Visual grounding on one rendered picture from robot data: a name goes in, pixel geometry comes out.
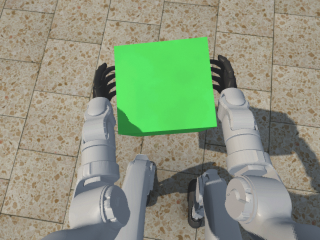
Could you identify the right robot upper arm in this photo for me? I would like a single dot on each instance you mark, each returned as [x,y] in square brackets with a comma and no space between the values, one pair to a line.
[263,208]

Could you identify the robot right hand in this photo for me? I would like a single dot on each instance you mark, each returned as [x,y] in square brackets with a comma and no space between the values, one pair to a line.
[227,78]

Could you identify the robot right forearm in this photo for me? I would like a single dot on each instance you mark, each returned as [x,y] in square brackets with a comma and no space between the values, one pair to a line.
[245,153]

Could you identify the robot left forearm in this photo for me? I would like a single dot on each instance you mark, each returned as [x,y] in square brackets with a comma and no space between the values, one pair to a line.
[98,148]

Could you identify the robot left hand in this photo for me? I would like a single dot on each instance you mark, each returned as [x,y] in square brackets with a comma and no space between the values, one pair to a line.
[101,88]

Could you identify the left robot upper arm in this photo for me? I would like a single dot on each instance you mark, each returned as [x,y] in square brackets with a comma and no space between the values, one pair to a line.
[96,214]

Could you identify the carton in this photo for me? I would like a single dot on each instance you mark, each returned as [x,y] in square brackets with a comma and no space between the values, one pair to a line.
[164,87]

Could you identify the robot left thigh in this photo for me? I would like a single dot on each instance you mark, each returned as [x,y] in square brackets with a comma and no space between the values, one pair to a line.
[138,182]

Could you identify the robot right foot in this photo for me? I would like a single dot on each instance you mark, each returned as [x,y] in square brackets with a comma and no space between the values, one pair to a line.
[193,222]

